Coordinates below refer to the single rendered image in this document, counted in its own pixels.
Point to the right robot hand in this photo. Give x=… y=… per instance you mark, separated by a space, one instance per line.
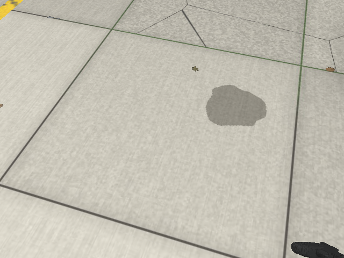
x=315 y=250

